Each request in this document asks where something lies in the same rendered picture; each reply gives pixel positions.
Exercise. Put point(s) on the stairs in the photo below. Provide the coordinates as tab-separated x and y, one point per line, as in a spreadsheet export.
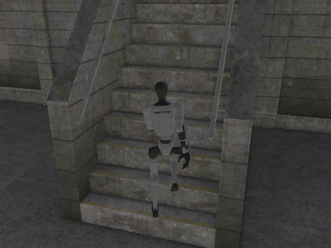
178	42

